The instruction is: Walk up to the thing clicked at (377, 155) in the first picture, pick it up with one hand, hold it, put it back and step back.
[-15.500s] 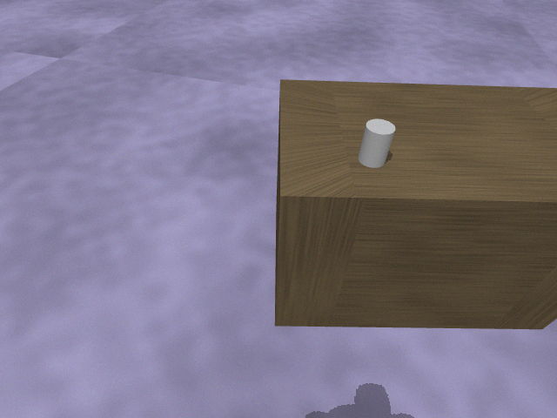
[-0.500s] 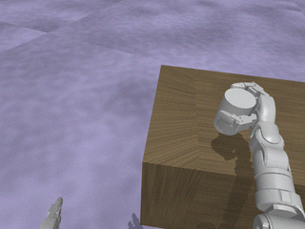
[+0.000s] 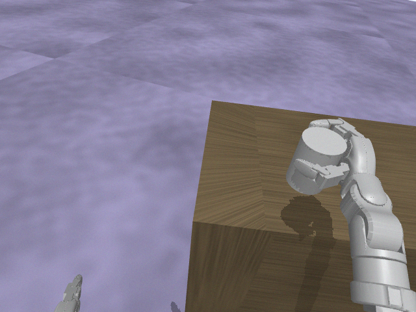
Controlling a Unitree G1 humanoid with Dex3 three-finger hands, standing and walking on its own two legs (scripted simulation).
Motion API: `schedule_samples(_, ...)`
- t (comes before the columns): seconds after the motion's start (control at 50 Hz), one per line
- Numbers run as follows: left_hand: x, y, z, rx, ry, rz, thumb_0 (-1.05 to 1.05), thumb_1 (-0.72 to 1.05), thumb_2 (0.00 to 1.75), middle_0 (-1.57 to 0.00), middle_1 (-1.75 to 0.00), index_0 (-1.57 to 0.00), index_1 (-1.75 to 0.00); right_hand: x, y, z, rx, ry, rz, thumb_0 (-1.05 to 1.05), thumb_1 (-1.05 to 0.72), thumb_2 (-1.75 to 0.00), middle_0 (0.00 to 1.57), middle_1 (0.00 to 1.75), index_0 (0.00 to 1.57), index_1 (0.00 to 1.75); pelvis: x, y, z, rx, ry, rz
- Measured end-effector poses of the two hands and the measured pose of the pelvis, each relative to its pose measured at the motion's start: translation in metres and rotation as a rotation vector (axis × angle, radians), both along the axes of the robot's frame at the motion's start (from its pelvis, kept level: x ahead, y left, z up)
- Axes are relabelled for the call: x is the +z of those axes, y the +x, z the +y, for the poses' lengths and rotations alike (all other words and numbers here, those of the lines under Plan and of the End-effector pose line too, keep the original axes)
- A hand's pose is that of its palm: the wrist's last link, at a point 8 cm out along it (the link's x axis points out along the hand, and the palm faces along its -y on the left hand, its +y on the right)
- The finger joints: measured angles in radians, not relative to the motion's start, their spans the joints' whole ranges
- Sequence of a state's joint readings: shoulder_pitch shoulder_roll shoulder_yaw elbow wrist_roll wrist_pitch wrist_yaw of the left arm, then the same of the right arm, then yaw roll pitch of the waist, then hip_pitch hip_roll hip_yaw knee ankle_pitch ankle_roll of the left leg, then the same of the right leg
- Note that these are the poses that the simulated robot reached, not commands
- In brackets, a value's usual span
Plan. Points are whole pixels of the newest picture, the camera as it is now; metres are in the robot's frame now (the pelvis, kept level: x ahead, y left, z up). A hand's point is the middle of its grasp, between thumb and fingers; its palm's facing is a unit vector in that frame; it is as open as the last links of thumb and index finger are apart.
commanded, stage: lift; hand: right
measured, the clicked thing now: (313, 161) +0.37 -0.17 +0.19
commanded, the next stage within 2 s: hold in 0.22 s
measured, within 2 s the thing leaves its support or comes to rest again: neither
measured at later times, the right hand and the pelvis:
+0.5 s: hand (329, 150) +0.36 -0.18 +0.23, palm faces +0.16 +0.99 -0.01, open 10.6 cm; pelvis +0.01 +0.00 +0.00, yaw +0 degrees
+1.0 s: hand (334, 147) +0.35 -0.18 +0.24, palm faces +0.16 +0.99 -0.03, open 10.6 cm; pelvis +0.02 +0.00 +0.01, yaw -1 degrees
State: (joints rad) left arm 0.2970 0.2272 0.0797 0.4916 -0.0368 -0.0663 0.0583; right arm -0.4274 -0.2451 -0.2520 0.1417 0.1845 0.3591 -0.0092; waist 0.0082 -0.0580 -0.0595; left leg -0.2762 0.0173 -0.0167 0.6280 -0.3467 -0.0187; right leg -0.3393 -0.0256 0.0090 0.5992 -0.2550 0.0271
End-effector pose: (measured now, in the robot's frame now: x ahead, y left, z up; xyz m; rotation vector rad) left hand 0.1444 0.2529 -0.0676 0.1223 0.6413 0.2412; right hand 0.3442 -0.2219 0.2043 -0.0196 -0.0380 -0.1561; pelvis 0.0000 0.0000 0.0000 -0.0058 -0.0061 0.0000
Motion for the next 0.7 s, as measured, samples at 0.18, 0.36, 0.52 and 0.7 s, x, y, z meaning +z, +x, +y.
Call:
schedule_samples(0.18,0.004,0.003,-0.002,-0.011,0.004,-0.028,-0.01,-0.52,0.05,-0.04,-0.05,-0.04,-0.04,0.005,-0.012,0.000,0.000,0.004,-0.001,0.00,0.52,-1.14,0.70,1.07,0.71,1.08,0.002,0.000,0.000,-0.002,0.002,-0.010)
schedule_samples(0.36,0.002,0.008,-0.006,-0.012,0.005,-0.028,-0.01,-0.53,0.05,-0.04,-0.05,-0.04,-0.04,0.015,-0.014,-0.002,-0.003,-0.005,-0.007,0.00,0.52,-1.13,0.70,1.07,0.71,1.08,0.004,0.004,-0.002,-0.005,0.003,-0.016)
schedule_samples(0.52,0.005,0.016,-0.003,-0.007,0.010,-0.049,-0.01,-0.52,0.05,-0.05,-0.05,-0.05,-0.04,0.022,-0.015,-0.006,-0.003,0.001,-0.008,0.00,0.52,-1.13,0.69,1.07,0.71,1.08,0.005,0.009,-0.003,-0.006,0.003,-0.020)
schedule_samples(0.7,0.002,0.020,-0.004,-0.017,0.002,-0.041,-0.01,-0.52,0.05,-0.05,-0.06,-0.05,-0.05,0.028,-0.018,-0.006,0.004,-0.013,-0.008,0.00,0.51,-1.13,0.69,1.07,0.70,1.09,0.005,0.012,-0.003,-0.010,0.003,-0.020)
